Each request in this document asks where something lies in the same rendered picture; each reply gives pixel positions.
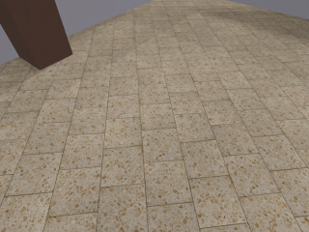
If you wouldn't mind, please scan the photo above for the cabinet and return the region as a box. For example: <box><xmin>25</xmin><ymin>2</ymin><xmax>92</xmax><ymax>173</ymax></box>
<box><xmin>0</xmin><ymin>0</ymin><xmax>73</xmax><ymax>70</ymax></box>

